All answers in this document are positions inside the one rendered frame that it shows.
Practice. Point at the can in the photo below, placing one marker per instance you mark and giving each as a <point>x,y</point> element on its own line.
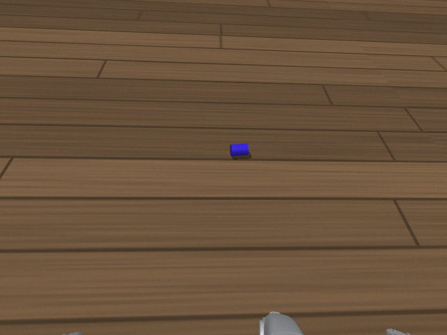
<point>238,149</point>

